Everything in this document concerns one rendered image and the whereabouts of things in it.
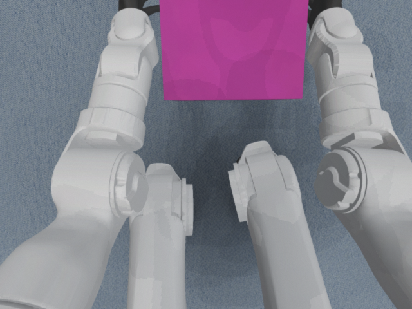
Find right robot thigh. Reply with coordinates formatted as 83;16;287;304
228;151;332;309

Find left robot hand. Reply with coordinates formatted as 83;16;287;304
118;0;160;17

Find robot left upper arm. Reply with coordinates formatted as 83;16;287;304
0;147;149;309

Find carton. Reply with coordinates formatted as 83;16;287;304
159;0;309;101

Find right robot hand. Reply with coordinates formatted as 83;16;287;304
307;0;342;30

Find robot right upper arm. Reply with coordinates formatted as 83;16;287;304
314;146;412;309

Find robot right forearm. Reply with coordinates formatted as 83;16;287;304
306;7;409;158

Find left robot thigh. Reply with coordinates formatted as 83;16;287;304
127;174;193;309

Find robot left forearm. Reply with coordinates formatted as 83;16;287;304
51;8;159;202

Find robot thigh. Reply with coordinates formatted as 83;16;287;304
127;174;193;309
228;151;332;309

